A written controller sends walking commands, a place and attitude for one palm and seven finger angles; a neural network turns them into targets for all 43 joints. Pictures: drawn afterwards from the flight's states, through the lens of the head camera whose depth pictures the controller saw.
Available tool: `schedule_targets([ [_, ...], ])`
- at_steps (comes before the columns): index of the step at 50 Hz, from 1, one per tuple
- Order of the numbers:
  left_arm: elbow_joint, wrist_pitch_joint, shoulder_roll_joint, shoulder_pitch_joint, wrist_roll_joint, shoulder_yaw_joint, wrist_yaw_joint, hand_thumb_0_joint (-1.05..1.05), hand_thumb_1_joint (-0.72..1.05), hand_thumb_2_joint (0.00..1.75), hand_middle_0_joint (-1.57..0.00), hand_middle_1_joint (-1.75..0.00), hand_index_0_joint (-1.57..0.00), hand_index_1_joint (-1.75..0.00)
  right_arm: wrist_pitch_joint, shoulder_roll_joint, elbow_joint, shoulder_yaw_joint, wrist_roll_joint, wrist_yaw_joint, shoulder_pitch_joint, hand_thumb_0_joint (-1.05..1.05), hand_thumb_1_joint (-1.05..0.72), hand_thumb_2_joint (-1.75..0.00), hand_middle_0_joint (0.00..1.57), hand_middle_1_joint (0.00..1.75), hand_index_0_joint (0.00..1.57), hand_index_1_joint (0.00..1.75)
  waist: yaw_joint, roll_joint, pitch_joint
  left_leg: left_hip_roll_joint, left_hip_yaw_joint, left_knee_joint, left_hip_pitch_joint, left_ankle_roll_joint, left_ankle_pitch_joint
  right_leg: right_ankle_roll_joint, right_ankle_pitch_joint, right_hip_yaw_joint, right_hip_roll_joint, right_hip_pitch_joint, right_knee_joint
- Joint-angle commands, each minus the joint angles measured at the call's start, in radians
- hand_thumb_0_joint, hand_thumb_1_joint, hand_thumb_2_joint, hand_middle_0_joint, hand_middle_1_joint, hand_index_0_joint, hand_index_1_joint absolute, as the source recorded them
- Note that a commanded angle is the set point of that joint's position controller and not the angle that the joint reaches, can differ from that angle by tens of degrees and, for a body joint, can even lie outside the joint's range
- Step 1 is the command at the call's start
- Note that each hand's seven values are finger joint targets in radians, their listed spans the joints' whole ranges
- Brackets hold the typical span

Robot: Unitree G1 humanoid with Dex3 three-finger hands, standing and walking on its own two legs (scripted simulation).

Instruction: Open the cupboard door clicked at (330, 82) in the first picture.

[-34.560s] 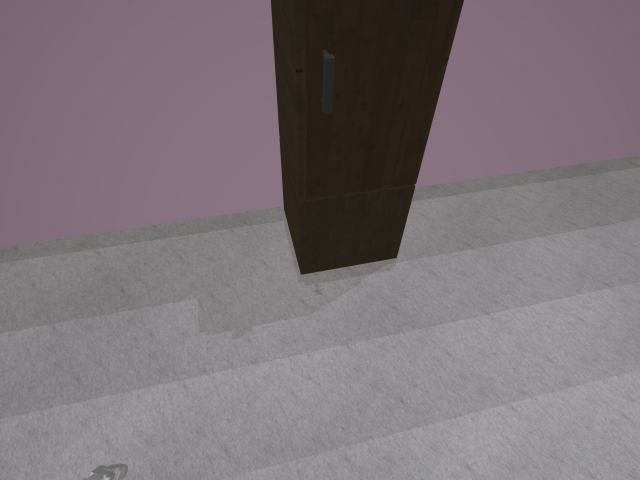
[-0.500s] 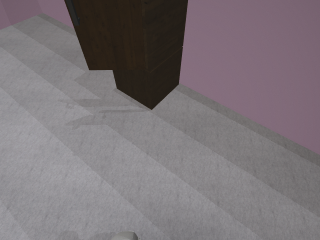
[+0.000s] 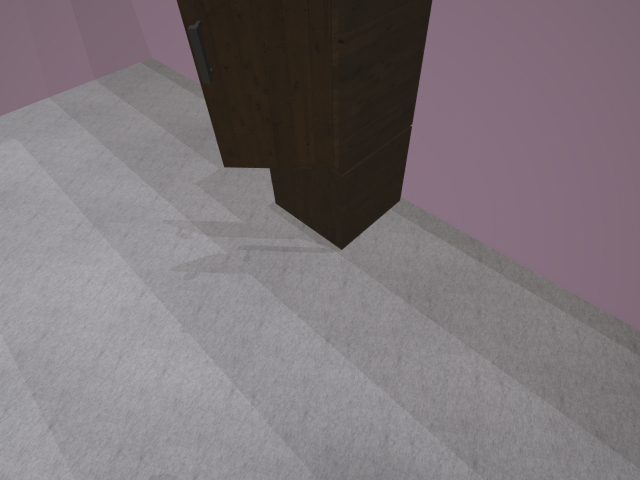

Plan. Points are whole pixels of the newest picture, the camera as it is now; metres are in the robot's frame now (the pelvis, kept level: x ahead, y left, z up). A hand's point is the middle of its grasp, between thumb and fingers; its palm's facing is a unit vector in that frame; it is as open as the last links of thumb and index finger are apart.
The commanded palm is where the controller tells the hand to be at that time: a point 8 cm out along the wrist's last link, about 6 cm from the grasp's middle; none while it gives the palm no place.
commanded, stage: take the last steps up to it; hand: left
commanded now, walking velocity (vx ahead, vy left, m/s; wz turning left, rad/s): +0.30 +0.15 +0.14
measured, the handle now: (203, 52) +1.05 +0.37 +0.06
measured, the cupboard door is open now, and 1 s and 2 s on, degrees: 40 40 40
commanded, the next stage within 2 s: come to a stop and stand still in 1.14 s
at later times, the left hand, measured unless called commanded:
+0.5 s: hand out of the picture +0.10 +0.27 -0.18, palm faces +0.16 -0.97 -0.17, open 7.4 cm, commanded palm none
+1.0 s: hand (207, 297) +0.44 +0.26 -0.15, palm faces +0.02 -0.98 -0.19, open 7.3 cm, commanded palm none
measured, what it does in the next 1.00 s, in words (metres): walks ahead: left foot, then right foot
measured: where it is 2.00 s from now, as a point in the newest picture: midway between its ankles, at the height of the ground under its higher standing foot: (314, 410)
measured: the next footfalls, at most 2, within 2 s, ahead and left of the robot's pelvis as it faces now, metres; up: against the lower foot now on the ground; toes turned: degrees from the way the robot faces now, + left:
left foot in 0.38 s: +0.25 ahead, +0.20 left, +0.00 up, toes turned +12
right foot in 0.86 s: +0.40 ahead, +0.00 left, +0.00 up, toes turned -7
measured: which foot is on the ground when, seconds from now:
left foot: up 0.00-0.36, down 0.38-0.88, up 0.90-1.00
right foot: down 0.00-0.40, up 0.42-0.84, down 0.86-1.00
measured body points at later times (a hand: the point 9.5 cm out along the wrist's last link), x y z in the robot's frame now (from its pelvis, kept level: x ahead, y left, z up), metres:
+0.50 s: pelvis +0.17 +0.10 +0.00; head +0.21 +0.12 +0.45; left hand +0.09 +0.32 -0.16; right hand +0.29 -0.12 -0.14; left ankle +0.21 +0.20 -0.73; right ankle +0.07 -0.05 -0.64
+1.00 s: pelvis +0.35 +0.09 +0.01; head +0.39 +0.07 +0.46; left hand +0.44 +0.31 -0.13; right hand +0.30 -0.13 -0.15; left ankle +0.27 +0.21 -0.65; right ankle +0.36 +0.01 -0.73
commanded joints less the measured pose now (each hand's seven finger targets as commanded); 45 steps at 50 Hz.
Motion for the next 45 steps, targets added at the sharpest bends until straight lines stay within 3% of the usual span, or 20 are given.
schedule_targets([
  [1,0.001,-0.022,0.178,0.133,-0.005,0.036,0.031,0.0,0.9,0.9,-0.2,-0.3,-0.2,-0.3,-0.029,-0.101,-0.121,-0.034,-0.011,0.016,-0.141,0.0,-0.9,-0.9,0.2,0.3,0.2,0.3,0.037,-0.238,0.113,0.104,-0.063,0.393,-0.432,-0.031,0.114,-0.114,-0.345,0.502,-0.373,0.136,-0.509],
  [3,0.004,-0.034,0.109,0.101,-0.009,0.022,0.031,0.0,0.9,0.9,-0.2,-0.3,-0.2,-0.3,-0.019,-0.076,-0.083,-0.031,-0.011,0.025,-0.093,0.0,-0.9,-0.9,0.2,0.3,0.2,0.3,0.006,-0.228,0.101,0.138,-0.034,0.374,-0.375,-0.051,0.222,-0.075,-0.113,0.261,-0.308,0.11,-0.489],
  [6,0.049,-0.052,0.112,0.169,-0.009,0.02,0.03,0.0,0.9,0.9,-0.2,-0.3,-0.2,-0.3,-0.019,-0.037,-0.073,-0.021,-0.005,0.032,-0.102,0.0,-0.9,-0.9,0.2,0.3,0.2,0.3,0.015,-0.168,0.05,0.129,0.026,0.271,-0.374,-0.076,0.268,-0.075,0.217,0.122,-0.267,0.219,-0.441],
  [8,0.074,-0.057,0.127,0.205,-0.006,0.023,0.031,0.0,0.9,0.9,-0.2,-0.3,-0.2,-0.3,-0.022,-0.023,-0.084,-0.018,-0.002,0.038,-0.132,0.0,-0.9,-0.9,0.2,0.3,0.2,0.3,0.027,-0.141,0.038,0.129,0.056,0.178,-0.37,-0.082,0.267,-0.083,0.325,0.08,-0.269,0.267,-0.42],
  [12,0.116,-0.053,0.135,0.231,0.002,0.022,0.03,0.0,0.9,0.9,-0.2,-0.3,-0.2,-0.3,-0.037,-0.001,-0.115,-0.006,0.002,0.048,-0.211,0.0,-0.9,-0.9,0.2,0.3,0.2,0.3,0.048,-0.208,0.054,0.108,0.114,-0.037,-0.301,-0.07,0.273,-0.074,0.39,0.02,-0.257,0.273,-0.38],
  [16,0.12,-0.037,0.148,0.185,0.002,0.03,0.032,0.0,0.9,0.9,-0.2,-0.3,-0.2,-0.3,-0.057,-0.023,-0.107,-0.008,0.001,0.042,-0.158,0.0,-0.9,-0.9,0.2,0.3,0.2,0.3,0.006,-0.227,0.048,0.07,0.143,-0.199,-0.06,-0.032,0.259,-0.057,0.37,0.001,-0.265,0.176,-0.29],
  [17,0.119,-0.032,0.146,0.168,0.0,0.03,0.031,0.0,0.9,0.9,-0.2,-0.3,-0.2,-0.3,-0.063,-0.054,-0.078,-0.015,-0.002,0.034,-0.064,0.0,-0.9,-0.9,0.2,0.3,0.2,0.3,-0.044,-0.182,0.011,0.053,0.156,-0.26,0.105,-0.025,0.275,-0.038,0.355,-0.028,-0.233,0.103,-0.182],
  [18,0.112,-0.027,0.117,0.171,-0.002,0.024,0.026,0.0,0.9,0.9,-0.2,-0.3,-0.2,-0.3,-0.067,-0.121,-0.034,-0.032,-0.008,0.021,0.082,0.0,-0.9,-0.9,0.2,0.3,0.2,0.3,-0.103,-0.041,-0.072,0.083,0.137,-0.28,0.294,-0.014,0.249,-0.019,0.294,-0.076,-0.184,0.035,0.019],
  [19,0.095,-0.02,0.055,0.215,-0.014,0.018,0.02,0.0,0.9,0.9,-0.2,-0.3,-0.2,-0.3,-0.075,-0.241,-0.008,-0.063,-0.022,0.004,0.211,0.0,-0.9,-0.9,0.2,0.3,0.2,0.3,-0.138,0.23,-0.192,0.327,-0.209,-0.331,0.482,0.067,0.242,0.024,-0.108,-0.124,-0.039,-0.176,0.313],
  [20,0.055,-0.018,0.036,0.16,-0.013,0.008,0.023,0.0,0.9,0.9,-0.2,-0.3,-0.2,-0.3,-0.066,-0.28,0.005,-0.07,-0.011,-0.015,0.275,0.0,-0.9,-0.9,0.2,0.3,0.2,0.3,-0.159,0.304,-0.228,0.428,-0.379,-0.467,0.491,0.132,0.242,0.011,-0.324,-0.022,0.021,-0.284,0.555],
  [21,0.033,-0.021,0.03,0.102,-0.015,0.007,0.024,0.0,0.9,0.9,-0.2,-0.3,-0.2,-0.3,-0.062,-0.266,-0.006,-0.062,-0.01,-0.024,0.212,0.0,-0.9,-0.9,0.2,0.3,0.2,0.3,-0.134,0.191,-0.152,0.462,-0.35,-0.484,0.438,0.172,0.259,-0.018,-0.274,0.053,-0.027,-0.361,0.678],
  [23,0.05,-0.013,0.034,0.059,-0.011,0.01,0.02,0.0,0.9,0.9,-0.2,-0.3,-0.2,-0.3,-0.076,-0.164,-0.052,-0.036,-0.008,-0.029,0.054,0.0,-0.9,-0.9,0.2,0.3,0.2,0.3,-0.072,0.166,-0.09,0.41,-0.245,-0.503,0.244,0.146,0.246,-0.012,-0.12,0.092,-0.081,-0.365,0.739],
  [26,0.075,0.009,0.01,0.1,-0.001,0.013,0.007,0.0,0.9,0.9,-0.2,-0.3,-0.2,-0.3,-0.097,-0.086,-0.056,-0.01,-0.007,-0.031,0.005,0.0,-0.9,-0.9,0.2,0.3,0.2,0.3,-0.015,0.085,0.006,0.342,-0.087,-0.574,0.08,0.115,0.299,0.001,-0.017,0.087,-0.086,-0.278,0.63],
  [29,0.058,0.023,0.005,0.093,-0.002,0.017,0.004,0.0,0.9,0.9,-0.2,-0.3,-0.2,-0.3,-0.106,-0.07,-0.052,-0.019,-0.007,-0.032,0.006,0.0,-0.9,-0.9,0.2,0.3,0.2,0.3,0.009,0.042,0.011,0.336,-0.037,-0.616,0.093,0.138,0.322,0.011,0.056,0.087,-0.083,-0.287,0.523],
  [39,-0.044,0.011,0.029,-0.121,-0.001,0.004,-0.005,0.0,0.9,0.9,-0.2,-0.3,-0.2,-0.3,-0.095,-0.101,0.008,-0.012,-0.016,-0.023,0.094,0.0,-0.9,-0.9,0.2,0.3,0.2,0.3,-0.029,0.019,0.045,0.319,0.035,-0.546,0.198,0.138,0.455,-0.006,0.073,0.005,-0.02,-0.153,0.052],
  [41,-0.027,0.004,0.044,-0.069,0.001,0.008,-0.005,0.0,0.9,0.9,-0.2,-0.3,-0.2,-0.3,-0.089,-0.097,0.02,-0.008,-0.014,-0.024,0.097,0.0,-0.9,-0.9,0.2,0.3,0.2,0.3,-0.003,0.012,0.02,0.28,0.072,-0.44,0.183,0.101,0.479,-0.018,0.102,-0.027,0.014,-0.014,-0.055],
  [42,-0.001,-0.005,0.072,0.025,0.001,0.017,-0.001,0.0,0.9,0.9,-0.2,-0.3,-0.2,-0.3,-0.089,-0.09,0.023,-0.006,-0.008,-0.022,0.087,0.0,-0.9,-0.9,0.2,0.3,0.2,0.3,0.041,-0.039,-0.019,0.239,0.1,-0.311,0.128,0.072,0.506,-0.034,0.141,-0.005,0.018,0.141,-0.114],
  [43,0.041,-0.018,0.14,0.164,0.006,0.036,0.006,0.0,0.9,0.9,-0.2,-0.3,-0.2,-0.3,-0.093,-0.07,0.008,-0.003,0.003,-0.017,0.068,0.0,-0.9,-0.9,0.2,0.3,0.2,0.3,0.098,-0.15,-0.097,0.162,0.162,-0.092,-0.05,0.027,0.412,-0.09,0.185,0.176,-0.113,0.387,-0.143],
  [44,0.079,-0.023,0.24,0.283,0.0,0.059,0.013,0.0,0.9,0.9,-0.2,-0.3,-0.2,-0.3,-0.095,-0.039,-0.021,0.0,0.01,-0.01,0.075,0.0,-0.9,-0.9,0.2,0.3,0.2,0.3,0.116,-0.366,-0.148,0.033,0.209,0.2,-0.302,-0.025,-0.061,-0.211,0.311,0.511,-0.361,0.587,-0.258],
  [45,0.077,-0.023,0.242,0.29,-0.015,0.055,0.024,0.0,0.9,0.9,-0.2,-0.3,-0.2,-0.3,-0.088,-0.084,-0.032,-0.007,0.008,-0.011,0.019,0.0,-0.9,-0.9,0.2,0.3,0.2,0.3,0.126,-0.257,-0.13,0.063,0.078,0.37,-0.343,-0.025,-0.144,-0.263,0.35,0.557,-0.409,0.52,-0.312],
])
